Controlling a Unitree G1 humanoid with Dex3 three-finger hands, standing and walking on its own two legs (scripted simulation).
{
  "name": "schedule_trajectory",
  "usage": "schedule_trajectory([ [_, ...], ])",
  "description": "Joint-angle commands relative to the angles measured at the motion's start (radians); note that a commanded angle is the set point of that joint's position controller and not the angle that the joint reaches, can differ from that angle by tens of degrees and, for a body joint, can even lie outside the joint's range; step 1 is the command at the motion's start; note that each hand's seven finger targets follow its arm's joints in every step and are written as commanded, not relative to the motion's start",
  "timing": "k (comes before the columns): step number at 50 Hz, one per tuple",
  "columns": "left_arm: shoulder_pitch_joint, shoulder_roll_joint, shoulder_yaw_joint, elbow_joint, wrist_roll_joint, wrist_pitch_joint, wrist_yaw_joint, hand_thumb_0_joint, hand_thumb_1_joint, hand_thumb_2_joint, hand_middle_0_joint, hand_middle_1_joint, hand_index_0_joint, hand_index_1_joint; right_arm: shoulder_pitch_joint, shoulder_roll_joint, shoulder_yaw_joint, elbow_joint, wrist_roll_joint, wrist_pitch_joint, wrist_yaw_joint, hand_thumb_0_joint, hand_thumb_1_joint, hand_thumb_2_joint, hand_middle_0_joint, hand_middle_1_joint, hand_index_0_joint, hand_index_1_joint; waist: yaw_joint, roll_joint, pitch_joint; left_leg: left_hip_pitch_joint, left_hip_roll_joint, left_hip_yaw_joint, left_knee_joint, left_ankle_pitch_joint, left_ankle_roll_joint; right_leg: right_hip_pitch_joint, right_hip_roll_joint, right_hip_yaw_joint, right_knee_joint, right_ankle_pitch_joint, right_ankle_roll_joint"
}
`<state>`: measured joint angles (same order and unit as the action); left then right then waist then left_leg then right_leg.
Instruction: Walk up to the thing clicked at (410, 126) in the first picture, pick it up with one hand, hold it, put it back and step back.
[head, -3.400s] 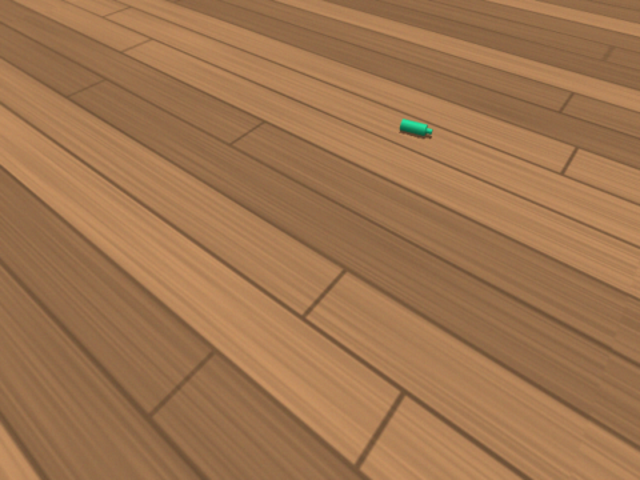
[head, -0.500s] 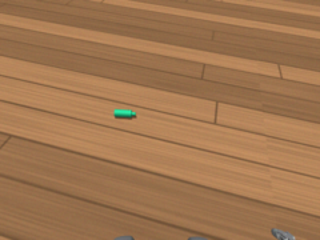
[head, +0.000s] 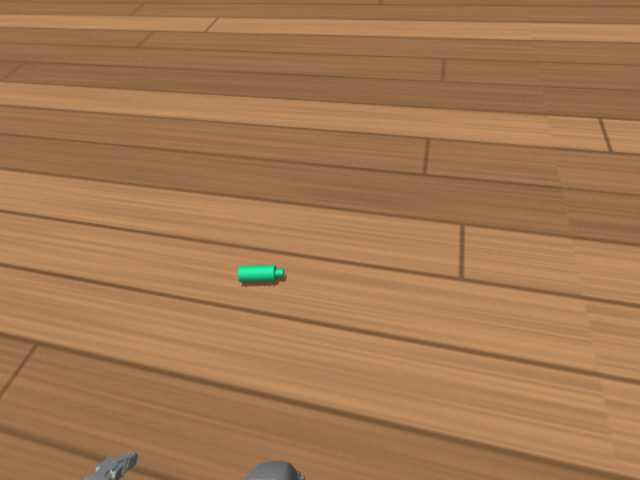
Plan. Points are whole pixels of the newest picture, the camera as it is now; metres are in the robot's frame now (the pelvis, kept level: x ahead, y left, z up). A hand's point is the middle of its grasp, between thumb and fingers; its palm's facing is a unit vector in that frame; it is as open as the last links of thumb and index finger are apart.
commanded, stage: walk up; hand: left
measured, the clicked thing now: (261, 273) +0.90 +0.32 -0.74
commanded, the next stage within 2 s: none
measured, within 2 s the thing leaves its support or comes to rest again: neither
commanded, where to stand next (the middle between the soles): +0.41 +0.06 m, yaw +0 degrees
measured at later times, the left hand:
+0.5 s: hand (127, 419) +0.23 +0.34 -0.15, palm faces -0.06 -0.94 -0.34, open 7.4 cm
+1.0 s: hand (163, 317) +0.39 +0.32 -0.13, palm faces -0.03 -0.91 -0.41, open 7.3 cm
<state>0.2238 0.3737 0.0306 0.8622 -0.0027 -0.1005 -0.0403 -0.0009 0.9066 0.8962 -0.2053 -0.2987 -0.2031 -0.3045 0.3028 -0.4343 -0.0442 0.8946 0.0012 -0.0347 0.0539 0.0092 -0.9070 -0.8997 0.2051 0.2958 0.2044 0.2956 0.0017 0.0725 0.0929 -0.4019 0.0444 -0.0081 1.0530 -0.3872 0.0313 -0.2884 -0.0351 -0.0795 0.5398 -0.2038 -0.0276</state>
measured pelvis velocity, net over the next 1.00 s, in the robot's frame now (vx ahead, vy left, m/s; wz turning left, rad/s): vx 0.32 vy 0.05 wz -0.02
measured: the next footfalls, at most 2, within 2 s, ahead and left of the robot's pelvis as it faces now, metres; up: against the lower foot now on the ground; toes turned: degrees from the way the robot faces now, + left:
left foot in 0.26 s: +0.24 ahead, +0.17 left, +0.00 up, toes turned +6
right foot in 0.70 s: +0.39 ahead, -0.08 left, +0.00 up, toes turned -2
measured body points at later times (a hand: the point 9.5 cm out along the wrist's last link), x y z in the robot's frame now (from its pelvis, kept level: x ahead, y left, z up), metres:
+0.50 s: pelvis +0.18 +0.06 +0.01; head +0.19 +0.09 +0.45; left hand +0.23 +0.39 -0.12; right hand +0.23 -0.26 -0.09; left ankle +0.20 +0.17 -0.73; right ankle +0.24 -0.09 -0.68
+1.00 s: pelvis +0.32 +0.05 +0.00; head +0.35 +0.03 +0.45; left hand +0.39 +0.37 -0.10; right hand +0.40 -0.27 -0.13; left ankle +0.42 +0.20 -0.71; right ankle +0.35 -0.08 -0.73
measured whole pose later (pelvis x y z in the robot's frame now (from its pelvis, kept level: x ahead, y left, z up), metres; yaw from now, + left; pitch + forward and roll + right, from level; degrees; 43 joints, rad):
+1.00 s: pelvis +0.32 +0.05 +0.00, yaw -1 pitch -3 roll +0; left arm 0.27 0.40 0.02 0.87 0.01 -0.06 -0.02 0.00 0.90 0.90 -0.21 -0.30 -0.20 -0.30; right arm 0.25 -0.42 -0.04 0.90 -0.01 -0.03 0.04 0.01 -0.91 -0.90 0.21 0.30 0.21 0.30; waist 0.03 0.04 0.10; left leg -0.44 0.07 0.01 0.72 -0.23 -0.01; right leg -0.25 -0.04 -0.05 0.58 -0.28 -0.01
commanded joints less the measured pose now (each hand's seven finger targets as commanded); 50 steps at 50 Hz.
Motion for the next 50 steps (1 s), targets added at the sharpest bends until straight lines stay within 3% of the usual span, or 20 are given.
schedule_trajectory([
  [1, 0.062, 0.299, 0.093, -0.063, 0.005, -0.017, 0.02, 0.0, 0.9, 0.9, -0.2, -0.3, -0.2, -0.3, 0.055, -0.174, -0.068, -0.055, -0.014, -0.019, 0.006, 0.0, -0.9, -0.9, 0.2, 0.3, 0.2, 0.3, 0.014, -0.23, -0.057, -0.136, 0.055, -0.013, -0.132, 0.082, -0.028, 0.106, -0.224, 0.212, -0.29, -0.023, -0.195],
  [8, 0.053, 0.325, 0.1, -0.083, 0.012, -0.013, 0.008, 0.0, 0.9, 0.9, -0.2, -0.3, -0.2, -0.3, -0.067, -0.161, -0.079, -0.079, -0.022, -0.037, 0.03, 0.0, -0.9, -0.9, 0.2, 0.3, 0.2, 0.3, 0.029, -0.201, -0.033, 0.022, 0.053, 0.048, -0.418, 0.21, -0.03, -0.005, -0.227, 0.164, -0.279, -0.228, -0.178],
  [10, 0.024, 0.333, 0.1, -0.081, 0.012, -0.006, 0.008, 0.0, 0.9, 0.9, -0.2, -0.3, -0.2, -0.3, -0.016, -0.16, -0.082, -0.063, -0.023, -0.043, 0.028, 0.0, -0.9, -0.9, 0.2, 0.3, 0.2, 0.3, -0.015, -0.19, -0.051, 0.126, 0.032, 0.089, -0.474, 0.225, -0.019, -0.034, -0.215, 0.14, -0.206, -0.233, -0.159],
  [12, 0.049, 0.273, 0.074, -0.082, 0.019, 0.002, 0.008, 0.0, 0.9, 0.9, -0.2, -0.3, -0.2, -0.3, 0.1, -0.207, -0.102, -0.025, -0.027, -0.054, 0.011, 0.0, -0.9, -0.9, 0.2, 0.3, 0.2, 0.3, -0.081, -0.047, -0.114, 0.367, -0.01, 0.086, -0.514, 0.117, 0.005, -0.14, -0.154, 0.077, 0.053, -0.092, -0.118],
  [13, 0.094, 0.206, 0.051, -0.084, 0.017, 0.004, 0.008, 0.0, 0.9, 0.9, -0.2, -0.3, -0.2, -0.3, 0.2, -0.271, -0.122, -0.01, -0.031, -0.063, -0.005, 0.0, -0.9, -0.9, 0.2, 0.3, 0.2, 0.3, -0.123, 0.17, -0.174, 0.485, 0.128, -0.141, -0.661, -0.094, 0.058, -0.233, -0.07, 0.001, 0.397, -0.048, -0.067],
  [14, 0.121, 0.171, 0.043, -0.084, -0.001, 0.009, 0.011, 0.0, 0.9, 0.9, -0.2, -0.3, -0.2, -0.3, 0.195, -0.353, -0.133, -0.045, -0.03, -0.069, -0.013, 0.0, -0.9, -0.9, 0.2, 0.3, 0.2, 0.3, -0.104, 0.272, -0.143, 0.526, 0.361, -0.612, -0.838, -0.175, 0.14, -0.463, 0.093, 0.023, 0.573, -0.292, -0.018],
  [15, 0.069, 0.279, 0.065, -0.062, 0.009, 0.017, 0.031, 0.0, 0.9, 0.9, -0.2, -0.3, -0.2, -0.3, 0.16, -0.359, -0.136, -0.055, -0.001, -0.062, -0.011, 0.0, -0.9, -0.9, 0.2, 0.3, 0.2, 0.3, -0.101, 0.131, -0.1, 0.412, 0.417, -0.664, -0.829, -0.148, 0.233, -0.442, 0.015, 0.138, 0.648, -0.336, -0.031],
  [17, 0.118, 0.275, 0.06, -0.019, -0.006, 0.023, 0.025, 0.0, 0.9, 0.9, -0.2, -0.3, -0.2, -0.3, 0.044, -0.265, -0.099, -0.084, 0.0, -0.063, -0.022, 0.0, -0.9, -0.9, 0.2, 0.3, 0.2, 0.3, -0.028, 0.013, -0.039, 0.301, 0.293, -0.35, -0.79, 0.026, 0.168, -0.371, -0.038, 0.193, 0.612, -0.188, -0.025],
  [19, 0.157, 0.27, 0.066, 0.016, -0.007, 0.028, 0.014, 0.0, 0.9, 0.9, -0.2, -0.3, -0.2, -0.3, 0.009, -0.243, -0.086, -0.086, -0.002, -0.067, -0.025, 0.0, -0.9, -0.9, 0.2, 0.3, 0.2, 0.3, -0.004, 0.096, -0.025, 0.211, 0.243, -0.197, -0.802, 0.088, 0.155, -0.29, -0.071, 0.14, 0.527, -0.13, -0.011],
  [24, 0.085, 0.238, 0.067, -0.01, 0.015, 0.039, -0.013, 0.0, 0.9, 0.9, -0.2, -0.3, -0.2, -0.3, 0.025, -0.26, -0.093, -0.105, -0.01, -0.067, -0.021, 0.0, -0.9, -0.9, 0.2, 0.3, 0.2, 0.3, -0.028, 0.093, -0.01, 0.21, 0.248, -0.131, -0.835, 0.047, 0.208, -0.259, -0.083, 0.083, 0.321, -0.077, 0.031],
  [30, 0.003, 0.216, 0.069, -0.029, 0.015, 0.026, -0.02, 0.0, 0.9, 0.9, -0.2, -0.3, -0.2, -0.3, 0.028, -0.255, -0.089, -0.116, -0.01, -0.053, -0.014, 0.0, -0.9, -0.9, 0.2, 0.3, 0.2, 0.3, -0.04, 0.067, -0.001, 0.19, 0.206, -0.073, -0.78, 0.08, 0.172, -0.148, -0.035, 0.017, 0.098, 0.005, 0.013],
  [33, 0.087, 0.218, 0.078, 0.001, 0.017, 0.009, -0.008, 0.0, 0.9, 0.9, -0.2, -0.3, -0.2, -0.3, 0.003, -0.227, -0.077, -0.133, -0.006, -0.04, -0.015, 0.0, -0.9, -0.9, 0.2, 0.3, 0.2, 0.3, 0.019, -0.011, -0.064, 0.137, 0.179, -0.024, -0.59, 0.209, 0.132, 0.088, 0.014, -0.003, -0.024, 0.031, -0.002],
  [34, 0.164, 0.243, 0.09, 0.018, 0.018, 0.0, 0.003, 0.0, 0.9, 0.9, -0.2, -0.3, -0.2, -0.3, 0.02, -0.184, -0.058, -0.139, -0.003, -0.041, -0.018, 0.0, -0.9, -0.9, 0.2, 0.3, 0.2, 0.3, 0.058, -0.093, -0.125, 0.108, 0.128, 0.026, -0.425, 0.286, 0.101, 0.225, 0.017, 0.028, -0.08, 0.001, -0.022],
  [35, 0.247, 0.314, 0.114, 0.024, 0.026, -0.009, 0.016, 0.0, 0.9, 0.9, -0.2, -0.3, -0.2, -0.3, 0.052, -0.119, -0.035, -0.155, 0.001, -0.047, -0.019, 0.0, -0.9, -0.9, 0.2, 0.3, 0.2, 0.3, 0.091, -0.299, -0.192, -0.02, 0.042, 0.092, -0.132, 0.176, 0.053, 0.359, -0.171, 0.3, -0.171, -0.103, -0.076],
  [36, 0.228, 0.391, 0.125, -0.006, 0.02, -0.012, 0.023, 0.0, 0.9, 0.9, -0.2, -0.3, -0.2, -0.3, 0.059, -0.12, -0.03, -0.158, 0.0, -0.039, -0.021, 0.0, -0.9, -0.9, 0.2, 0.3, 0.2, 0.3, 0.082, -0.355, -0.152, -0.259, -0.076, 0.082, -0.009, -0.134, 0.011, 0.419, -0.368, 0.676, -0.291, -0.221, -0.192],
  [37, 0.2, 0.391, 0.12, -0.013, 0.005, -0.004, 0.021, 0.0, 0.9, 0.9, -0.2, -0.3, -0.2, -0.3, 0.025, -0.202, -0.054, -0.133, -0.011, -0.026, -0.035, 0.0, -0.9, -0.9, 0.2, 0.3, 0.2, 0.3, 0.081, -0.238, -0.106, -0.249, -0.006, -0.02, 0.058, -0.169, 0.011, 0.313, -0.414, 0.707, -0.265, -0.222, -0.263],
  [42, 0.084, 0.297, 0.088, -0.052, 0.001, 0.001, 0.028, 0.0, 0.9, 0.9, -0.2, -0.3, -0.2, -0.3, 0.088, -0.186, -0.057, -0.059, -0.008, -0.018, -0.018, 0.0, -0.9, -0.9, 0.2, 0.3, 0.2, 0.3, 0.008, -0.24, -0.053, -0.142, 0.043, -0.022, -0.094, 0.018, -0.014, 0.138, -0.218, 0.277, -0.242, 0.033, -0.19],
  [46, 0.04, 0.269, 0.067, -0.067, 0.015, 0.013, 0.036, 0.0, 0.9, 0.9, -0.2, -0.3, -0.2, -0.3, 0.038, -0.124, -0.042, -0.041, -0.01, -0.012, -0.027, 0.0, -0.9, -0.9, 0.2, 0.3, 0.2, 0.3, 0.006, -0.256, -0.063, 0.026, 0.032, 0.034, -0.294, 0.119, -0.042, -0.005, -0.21, 0.144, -0.162, 0.339, -0.186],
  [48, 0.004, 0.264, 0.059, -0.058, 0.009, 0.027, 0.04, 0.0, 0.9, 0.9, -0.2, -0.3, -0.2, -0.3, 0.011, -0.122, -0.045, -0.021, -0.006, -0.015, -0.035, 0.0, -0.9, -0.9, 0.2, 0.3, 0.2, 0.3, -0.001, -0.23, -0.089, 0.138, 0.009, 0.054, -0.363, 0.217, -0.042, -0.066, -0.203, 0.122, -0.086, 0.353, -0.17],
  [50, -0.032, 0.261, 0.05, -0.053, -0.001, 0.046, 0.042, 0.0, 0.9, 0.9, -0.2, -0.3, -0.2, -0.3, 0.012, -0.123, -0.047, 0.001, -0.004, -0.018, -0.044, 0.0, -0.9, -0.9, 0.2, 0.3, 0.2, 0.3, -0.021, -0.203, -0.101, 0.245, -0.021, 0.078, -0.45, 0.318, -0.029, -0.132, -0.176, 0.113, -0.015, 0.217, -0.133],
])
